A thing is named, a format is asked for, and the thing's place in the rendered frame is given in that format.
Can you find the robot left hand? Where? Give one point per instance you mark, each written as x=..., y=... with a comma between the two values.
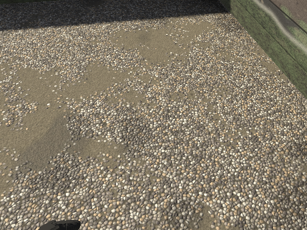
x=69, y=224

